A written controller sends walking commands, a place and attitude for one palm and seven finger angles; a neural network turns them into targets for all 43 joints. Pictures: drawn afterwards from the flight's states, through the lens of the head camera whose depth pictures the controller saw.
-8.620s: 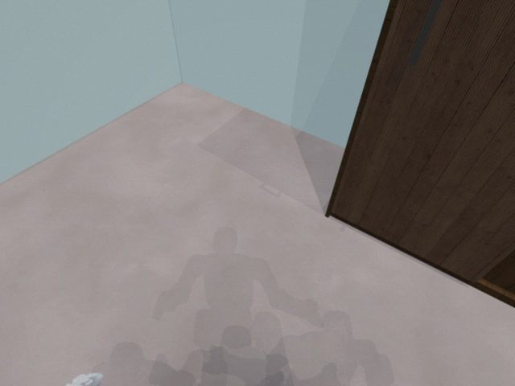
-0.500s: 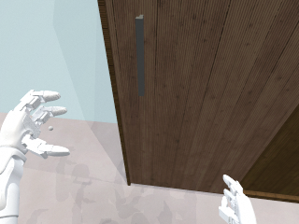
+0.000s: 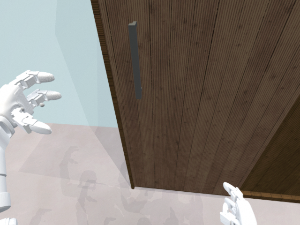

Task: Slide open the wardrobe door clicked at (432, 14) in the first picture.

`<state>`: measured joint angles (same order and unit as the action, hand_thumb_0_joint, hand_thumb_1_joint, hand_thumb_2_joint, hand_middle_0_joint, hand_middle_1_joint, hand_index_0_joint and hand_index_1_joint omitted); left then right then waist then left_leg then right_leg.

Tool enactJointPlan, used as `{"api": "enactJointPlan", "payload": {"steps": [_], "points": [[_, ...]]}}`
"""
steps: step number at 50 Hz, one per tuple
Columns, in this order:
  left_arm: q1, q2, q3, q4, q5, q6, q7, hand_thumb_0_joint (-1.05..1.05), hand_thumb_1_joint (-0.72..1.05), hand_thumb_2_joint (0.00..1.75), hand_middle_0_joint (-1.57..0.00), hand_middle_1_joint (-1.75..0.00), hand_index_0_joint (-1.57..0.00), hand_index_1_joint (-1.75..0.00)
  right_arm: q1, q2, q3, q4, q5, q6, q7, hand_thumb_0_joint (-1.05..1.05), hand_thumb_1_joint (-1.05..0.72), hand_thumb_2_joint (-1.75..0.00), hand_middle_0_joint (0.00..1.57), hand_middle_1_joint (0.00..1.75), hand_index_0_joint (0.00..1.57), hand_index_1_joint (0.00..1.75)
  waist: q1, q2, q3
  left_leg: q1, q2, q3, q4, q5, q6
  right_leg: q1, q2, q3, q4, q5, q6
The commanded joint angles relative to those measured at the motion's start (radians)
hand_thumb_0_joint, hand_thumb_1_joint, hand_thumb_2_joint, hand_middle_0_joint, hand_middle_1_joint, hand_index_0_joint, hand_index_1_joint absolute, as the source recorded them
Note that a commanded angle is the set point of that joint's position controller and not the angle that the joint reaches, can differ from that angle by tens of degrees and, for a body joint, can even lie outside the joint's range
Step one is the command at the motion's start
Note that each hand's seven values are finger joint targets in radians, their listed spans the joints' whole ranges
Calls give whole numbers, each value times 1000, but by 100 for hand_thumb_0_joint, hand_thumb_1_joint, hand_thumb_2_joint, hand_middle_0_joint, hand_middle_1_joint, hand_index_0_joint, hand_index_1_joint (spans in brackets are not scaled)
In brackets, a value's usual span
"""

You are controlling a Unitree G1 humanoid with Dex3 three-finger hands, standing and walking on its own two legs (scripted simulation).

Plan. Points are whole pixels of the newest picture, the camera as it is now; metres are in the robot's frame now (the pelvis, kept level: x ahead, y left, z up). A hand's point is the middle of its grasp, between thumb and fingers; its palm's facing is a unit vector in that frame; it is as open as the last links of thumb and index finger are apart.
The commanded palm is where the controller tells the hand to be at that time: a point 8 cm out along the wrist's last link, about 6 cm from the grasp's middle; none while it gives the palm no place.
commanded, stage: raise the hand with hooked fingers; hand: left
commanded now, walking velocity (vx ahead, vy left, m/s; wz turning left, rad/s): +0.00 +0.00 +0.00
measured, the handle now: (136, 63) +0.55 +0.11 +0.20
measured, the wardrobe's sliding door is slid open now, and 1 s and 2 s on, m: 0.00 0.00 0.00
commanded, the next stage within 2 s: move the hooked fingers beside the handle in 0.36 s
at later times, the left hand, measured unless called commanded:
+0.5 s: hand (48, 105) +0.29 +0.27 +0.22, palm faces +0.05 -1.00 -0.07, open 14.0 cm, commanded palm +0.26 +0.31 +0.23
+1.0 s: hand (74, 92) +0.35 +0.24 +0.22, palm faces +0.05 -1.00 -0.04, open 14.0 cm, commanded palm +0.32 +0.28 +0.22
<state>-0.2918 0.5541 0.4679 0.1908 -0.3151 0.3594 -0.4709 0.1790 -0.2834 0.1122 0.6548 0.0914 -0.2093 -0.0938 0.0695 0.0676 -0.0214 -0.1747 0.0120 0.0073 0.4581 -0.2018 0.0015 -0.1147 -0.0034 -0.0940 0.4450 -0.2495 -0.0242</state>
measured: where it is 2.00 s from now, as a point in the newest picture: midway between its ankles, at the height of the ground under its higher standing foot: outside the picture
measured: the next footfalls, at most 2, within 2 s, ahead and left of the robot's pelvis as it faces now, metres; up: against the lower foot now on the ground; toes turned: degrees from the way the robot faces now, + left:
none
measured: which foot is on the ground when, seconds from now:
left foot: down 0.00-1.00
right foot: down 0.00-1.00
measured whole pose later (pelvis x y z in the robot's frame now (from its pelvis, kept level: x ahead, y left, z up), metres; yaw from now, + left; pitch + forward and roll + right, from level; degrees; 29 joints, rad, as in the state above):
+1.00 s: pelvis +0.01 +0.00 +0.00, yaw -1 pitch -4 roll +0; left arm -0.43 0.43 0.35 0.23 -0.24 0.37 -0.31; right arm 0.18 -0.26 0.10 0.66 0.08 -0.17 -0.10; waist 0.05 0.04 -0.02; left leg -0.16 0.01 0.02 0.43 -0.21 0.00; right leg -0.11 -0.01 -0.08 0.43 -0.26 -0.02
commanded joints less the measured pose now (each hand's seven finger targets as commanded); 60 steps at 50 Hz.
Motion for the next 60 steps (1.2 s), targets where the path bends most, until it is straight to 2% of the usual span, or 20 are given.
{"api": "enactJointPlan", "payload": {"steps": [1,4,8,9,13,15,18,20,23,31,34,37,40,45,48,49,52,55,58,60], "points": [[-266,259,106,-294,-42,-85,1,0,-50,30,-30,-120,-30,-120,-194,-105,-51,-213,-3,-59,8,0,-90,-90,20,30,20,30,18,-48,-204,103,-25,-39,-33,79,37,-35,-8,79,-83,130,12],[-282,298,159,-397,-48,-137,44,0,-50,30,-30,-120,-30,-120,-198,-92,-49,-218,-12,-66,7,0,-90,-90,20,30,20,30,29,7,-221,126,-23,-33,-29,108,36,-20,-2,79,-83,151,8],[-296,259,138,-356,-25,-136,87,0,-50,30,-30,-120,-30,-120,-183,-93,-52,-194,-11,-70,-8,0,-90,-90,20,30,20,30,11,78,-125,114,-20,-30,-64,53,35,-59,1,68,-109,85,4],[-286,264,141,-332,-21,-123,89,0,-50,30,-30,-120,-30,-120,-183,-97,-54,-190,-16,-70,-10,0,-90,-90,20,30,20,30,20,42,-112,103,-18,-31,-59,66,37,-54,-1,73,-110,102,6],[-303,211,58,-254,0,-62,71,0,-50,30,-30,-120,-30,-120,-175,-102,-52,-179,-6,-66,-21,0,-90,-90,20,30,20,30,0,43,-80,98,-18,-36,-74,37,38,-80,-1,68,-112,81,10],[-291,209,52,-251,-7,-52,49,0,-50,30,-30,-120,-30,-120,-174,-105,-54,-181,-4,-64,-19,0,-90,-90,20,30,20,30,0,-6,-115,105,-18,-33,-58,67,42,-64,-5,76,-104,134,22],[-302,226,67,-310,-15,-67,30,0,-50,30,-30,-120,-30,-120,-180,-100,-51,-199,-4,-63,-16,0,-90,-90,20,30,20,30,6,12,-189,141,-24,-32,-48,110,40,-35,0,68,-83,188,15],[-279,250,103,-324,-31,-85,24,0,-50,30,-30,-120,-30,-120,-179,-98,-52,-199,-9,-61,-9,0,-90,-90,20,30,20,30,12,-16,-202,142,-24,-30,-40,139,43,-21,1,72,-79,233,19],[-274,254,125,-328,-34,-99,35,0,-50,30,-30,-120,-30,-120,-179,-92,-51,-199,-11,-58,-7,0,-90,-90,20,30,20,30,16,-2,-200,147,-22,-33,-49,158,39,-19,9,52,-72,243,7],[-419,115,-49,-288,5,-53,80,0,-50,30,-30,-120,-30,-120,-184,-88,-47,-177,-4,-55,-13,0,-90,-90,20,30,20,30,-17,35,-112,136,-16,-50,-73,77,32,-95,6,53,-92,133,1],[-428,164,-8,-277,14,-57,102,0,-50,30,-30,-120,-30,-120,-183,-94,-50,-169,-10,-49,-19,0,-90,-90,20,30,20,30,-6,-13,-156,142,-15,-51,-69,90,34,-67,7,54,-94,132,-1],[-480,147,-15,-300,18,-74,122,0,-50,30,-30,-120,-30,-120,-190,-83,-46,-176,-14,-47,-19,0,-90,-90,20,30,20,30,-4,13,-212,163,-20,-54,-72,116,29,-45,4,51,-80,159,-6],[-475,158,8,-254,18,-83,144,0,-50,30,-30,-120,-30,-120,-184,-85,-48,-167,-17,-38,-17,0,-90,-90,20,30,20,30,3,-16,-212,146,-18,-45,-72,128,30,-27,3,53,-80,179,-5],[-491,121,-43,-145,46,-49,159,0,-50,30,-30,-120,-30,-120,-179,-90,-51,-156,-10,-18,-16,0,-90,-90,20,30,20,30,-10,-8,-146,107,-13,-33,-81,98,31,-61,-2,57,-92,151,-4],[-566,73,-102,-184,58,-55,163,0,-50,30,-30,-120,-30,-120,-172,-89,-55,-164,-9,-19,-16,0,-90,-90,20,30,20,30,-25,29,-176,136,-14,-38,-77,113,29,-65,-1,57,-82,164,-7],[-558,68,-98,-203,52,-66,166,0,-50,30,-30,-120,-30,-120,-172,-84,-57,-169,-12,-22,-13,0,-90,-90,20,30,20,30,-19,-9,-202,150,-11,-35,-67,146,33,-48,1,58,-79,200,-8],[-585,114,-52,-229,47,-94,173,0,-50,30,-30,-120,-30,-120,-160,-90,-62,-170,-16,-21,-15,0,-90,-90,20,30,20,30,-13,-15,-272,171,-17,-33,-60,184,33,-11,1,61,-64,252,-7],[-559,161,4,-155,44,-99,189,0,-50,30,-30,-120,-30,-120,-151,-94,-65,-153,-18,-13,-16,0,-90,-90,20,30,20,30,-6,-57,-242,135,-16,-21,-60,175,38,-11,0,65,-71,260,-2],[-611,118,-54,-63,62,-81,202,0,-50,30,-30,-120,-30,-120,-141,-96,-64,-137,-12,-1,-21,0,-90,-90,20,30,20,30,-30,-47,-168,102,-14,-15,-70,116,37,-60,-3,67,-87,195,2],[-621,125,-57,-41,70,-76,207,0,-50,30,-30,-120,-30,-120,-133,-101,-70,-136,-11,1,-20,0,-90,-90,20,30,20,30,-31,-34,-170,100,-12,-11,-65,120,41,-63,-6,76,-88,204,3]]}}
